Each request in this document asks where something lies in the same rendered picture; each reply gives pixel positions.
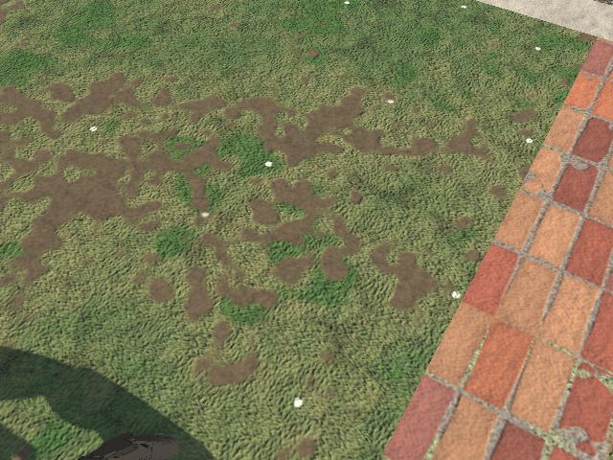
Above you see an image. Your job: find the robot left hand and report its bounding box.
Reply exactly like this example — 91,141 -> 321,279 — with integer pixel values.
78,432 -> 179,460

